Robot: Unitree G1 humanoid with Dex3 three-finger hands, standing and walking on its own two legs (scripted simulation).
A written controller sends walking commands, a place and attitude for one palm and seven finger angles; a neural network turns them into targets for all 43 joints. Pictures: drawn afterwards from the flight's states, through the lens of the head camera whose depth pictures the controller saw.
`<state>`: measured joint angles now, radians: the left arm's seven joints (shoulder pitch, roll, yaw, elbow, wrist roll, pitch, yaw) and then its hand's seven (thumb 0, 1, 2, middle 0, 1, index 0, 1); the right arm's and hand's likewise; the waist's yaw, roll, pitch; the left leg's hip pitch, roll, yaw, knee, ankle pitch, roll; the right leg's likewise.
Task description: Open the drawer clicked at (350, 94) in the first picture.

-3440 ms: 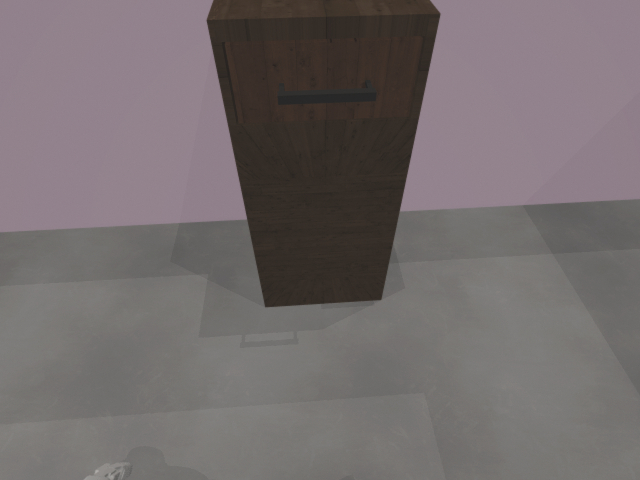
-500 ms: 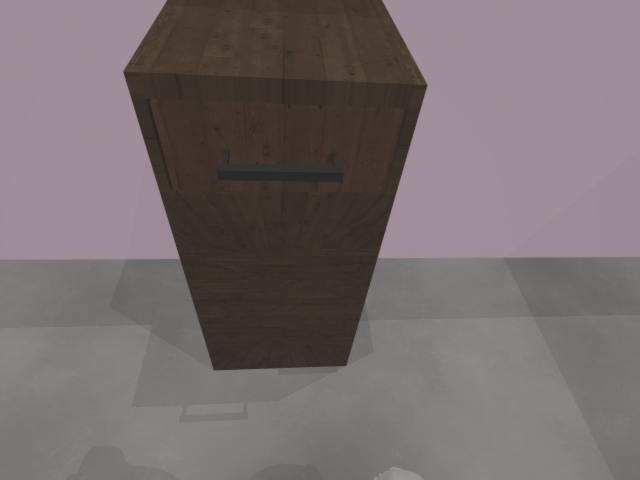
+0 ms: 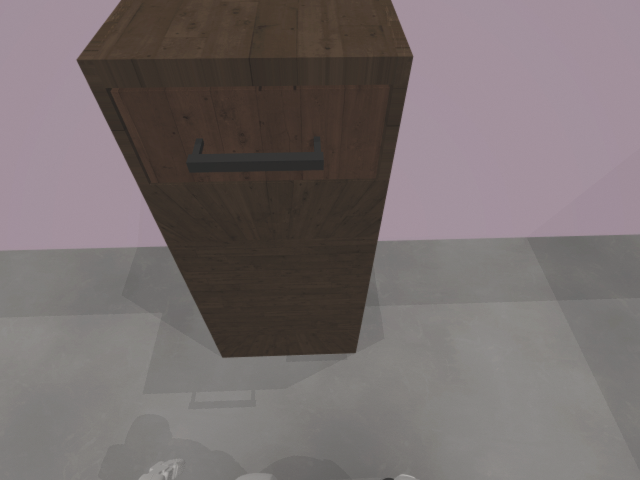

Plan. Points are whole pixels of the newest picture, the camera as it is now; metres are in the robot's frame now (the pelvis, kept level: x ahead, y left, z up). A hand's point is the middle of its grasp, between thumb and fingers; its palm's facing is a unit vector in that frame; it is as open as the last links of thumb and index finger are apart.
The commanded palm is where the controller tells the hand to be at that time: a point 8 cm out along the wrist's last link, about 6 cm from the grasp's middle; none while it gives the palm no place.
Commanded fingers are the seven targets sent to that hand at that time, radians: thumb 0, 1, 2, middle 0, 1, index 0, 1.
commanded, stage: come to a stop and stand still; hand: left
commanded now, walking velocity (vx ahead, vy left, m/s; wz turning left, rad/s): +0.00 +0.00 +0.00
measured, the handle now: (257, 153) +0.54 +0.14 +0.10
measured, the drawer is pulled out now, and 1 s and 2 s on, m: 0.00 0.00 0.00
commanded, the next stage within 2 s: look again from close up in 0.84 s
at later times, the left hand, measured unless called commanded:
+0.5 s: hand out of the picture -0.05 +0.20 -0.16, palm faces +0.00 -0.99 -0.17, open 7.4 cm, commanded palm none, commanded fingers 0.00 0.90 0.90 -0.20 -0.30 -0.20 -0.30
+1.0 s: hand out of the picture -0.08 +0.18 -0.16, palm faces -0.01 -0.99 -0.16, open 7.4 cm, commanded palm none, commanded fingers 0.00 0.90 0.90 -0.20 -0.30 -0.20 -0.30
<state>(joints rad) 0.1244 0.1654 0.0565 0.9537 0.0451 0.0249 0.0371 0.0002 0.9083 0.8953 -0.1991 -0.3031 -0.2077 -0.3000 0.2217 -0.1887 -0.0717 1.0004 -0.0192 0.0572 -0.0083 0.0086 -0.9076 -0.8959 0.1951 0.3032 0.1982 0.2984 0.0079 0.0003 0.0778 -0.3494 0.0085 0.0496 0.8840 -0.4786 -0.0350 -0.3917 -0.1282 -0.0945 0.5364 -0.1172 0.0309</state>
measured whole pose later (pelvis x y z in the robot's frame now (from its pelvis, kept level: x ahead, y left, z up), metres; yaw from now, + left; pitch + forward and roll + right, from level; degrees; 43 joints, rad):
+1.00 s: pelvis -0.06 +0.03 +0.01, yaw -1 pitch -2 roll -1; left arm 0.33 0.10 -0.02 1.14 0.02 -0.03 0.05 0.00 0.91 0.90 -0.19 -0.30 -0.20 -0.30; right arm 0.34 -0.12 0.01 1.14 -0.01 0.00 -0.02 0.01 -0.91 -0.90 0.20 0.30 0.20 0.30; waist -0.01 0.02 0.04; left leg -0.25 0.00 0.08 0.46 -0.19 0.04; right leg -0.19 0.02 -0.06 0.43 -0.22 -0.02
